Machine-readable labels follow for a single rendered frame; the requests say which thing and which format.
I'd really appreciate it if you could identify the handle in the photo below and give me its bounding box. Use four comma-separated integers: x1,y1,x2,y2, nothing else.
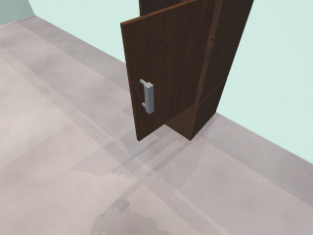
139,79,155,114

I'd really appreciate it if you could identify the cupboard door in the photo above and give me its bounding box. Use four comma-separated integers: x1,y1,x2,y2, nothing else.
120,0,216,141

